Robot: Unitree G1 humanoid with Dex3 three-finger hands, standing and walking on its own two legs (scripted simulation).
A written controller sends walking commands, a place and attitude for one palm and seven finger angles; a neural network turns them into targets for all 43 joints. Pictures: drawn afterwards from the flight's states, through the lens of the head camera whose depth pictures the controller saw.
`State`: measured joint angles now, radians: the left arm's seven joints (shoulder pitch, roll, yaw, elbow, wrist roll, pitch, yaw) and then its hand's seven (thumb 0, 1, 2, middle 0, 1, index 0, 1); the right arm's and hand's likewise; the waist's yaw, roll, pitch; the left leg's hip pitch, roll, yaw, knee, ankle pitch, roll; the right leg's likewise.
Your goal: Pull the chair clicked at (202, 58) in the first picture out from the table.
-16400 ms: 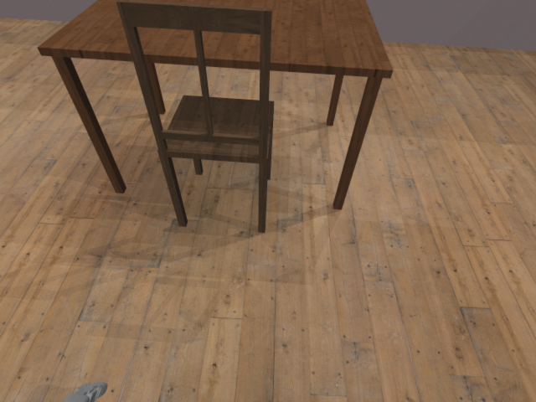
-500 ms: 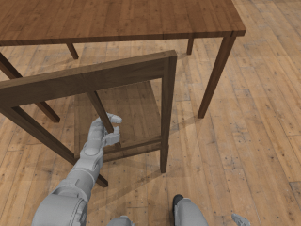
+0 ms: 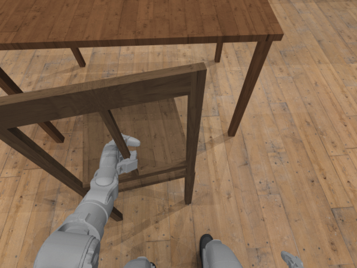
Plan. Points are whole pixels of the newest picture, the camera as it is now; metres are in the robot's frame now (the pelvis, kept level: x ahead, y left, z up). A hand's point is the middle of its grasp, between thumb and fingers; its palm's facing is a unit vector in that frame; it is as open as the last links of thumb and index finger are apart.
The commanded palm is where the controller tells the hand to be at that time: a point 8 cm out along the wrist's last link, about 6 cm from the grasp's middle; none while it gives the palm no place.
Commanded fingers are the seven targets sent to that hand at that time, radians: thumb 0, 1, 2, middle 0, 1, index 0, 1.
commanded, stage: step backward, pulling the chair out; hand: left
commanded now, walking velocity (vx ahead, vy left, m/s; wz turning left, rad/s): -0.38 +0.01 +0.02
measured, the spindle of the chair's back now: (123, 149) +0.40 +0.14 -0.04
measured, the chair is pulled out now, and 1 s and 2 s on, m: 0.28 0.29 0.33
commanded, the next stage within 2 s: none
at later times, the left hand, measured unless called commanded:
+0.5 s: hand (132, 163) +0.36 +0.12 -0.06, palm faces -0.01 -0.98 -0.20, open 5.1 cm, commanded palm +0.37 +0.17 -0.05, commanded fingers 0.00 0.90 0.90 -0.50 -1.45 -0.50 -1.45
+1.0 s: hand (132, 163) +0.36 +0.12 -0.06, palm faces -0.03 -0.98 -0.20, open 5.1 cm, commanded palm +0.36 +0.18 -0.05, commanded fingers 0.00 0.90 0.90 -0.50 -1.45 -0.50 -1.45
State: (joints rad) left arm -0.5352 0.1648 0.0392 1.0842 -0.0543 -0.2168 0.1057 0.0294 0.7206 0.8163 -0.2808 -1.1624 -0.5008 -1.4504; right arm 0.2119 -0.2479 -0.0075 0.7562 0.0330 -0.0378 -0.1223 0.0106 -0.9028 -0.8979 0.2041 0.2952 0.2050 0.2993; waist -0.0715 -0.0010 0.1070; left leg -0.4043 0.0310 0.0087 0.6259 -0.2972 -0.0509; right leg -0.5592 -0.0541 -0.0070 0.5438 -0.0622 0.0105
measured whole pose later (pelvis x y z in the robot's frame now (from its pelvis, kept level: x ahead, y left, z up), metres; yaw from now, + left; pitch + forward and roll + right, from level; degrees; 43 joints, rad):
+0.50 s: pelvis +0.00 +0.00 +0.00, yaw +0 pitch +4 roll +1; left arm -0.51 0.15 0.03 1.08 -0.04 -0.24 0.10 0.03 0.71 0.82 -0.29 -1.17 -0.50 -1.45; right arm 0.22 -0.23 0.00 0.77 0.03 -0.04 -0.12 0.01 -0.90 -0.90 0.20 0.30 0.21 0.30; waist -0.06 0.02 0.09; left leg -0.41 0.03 0.01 0.67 -0.34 -0.04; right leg -0.56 -0.05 -0.01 0.57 -0.08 0.01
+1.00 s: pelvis +0.00 +0.01 +0.00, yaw +0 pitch +4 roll +1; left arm -0.53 0.15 0.02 1.08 -0.03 -0.23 0.10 0.03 0.72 0.81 -0.27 -1.19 -0.50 -1.45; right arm 0.21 -0.26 0.00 0.78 0.03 -0.04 -0.12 0.01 -0.90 -0.90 0.20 0.30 0.21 0.30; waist -0.07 0.01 0.11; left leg -0.41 0.01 -0.01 0.64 -0.29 -0.03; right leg -0.55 -0.07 -0.02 0.53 -0.05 0.02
